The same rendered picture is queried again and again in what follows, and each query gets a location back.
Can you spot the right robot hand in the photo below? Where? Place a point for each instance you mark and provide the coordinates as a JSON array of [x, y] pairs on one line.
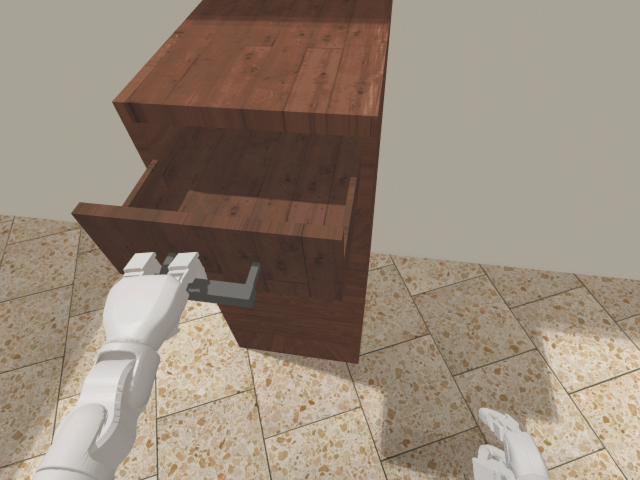
[[521, 455]]

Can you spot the handle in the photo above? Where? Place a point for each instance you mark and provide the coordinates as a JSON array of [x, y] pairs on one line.
[[220, 292]]

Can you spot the left robot hand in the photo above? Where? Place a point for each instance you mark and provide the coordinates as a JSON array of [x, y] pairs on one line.
[[146, 308]]

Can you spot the cabinet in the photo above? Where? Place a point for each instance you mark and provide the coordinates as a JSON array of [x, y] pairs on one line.
[[302, 66]]

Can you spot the left robot forearm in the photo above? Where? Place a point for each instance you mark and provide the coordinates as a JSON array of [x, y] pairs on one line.
[[99, 432]]

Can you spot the drawer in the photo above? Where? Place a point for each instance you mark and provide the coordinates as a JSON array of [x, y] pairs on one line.
[[285, 200]]

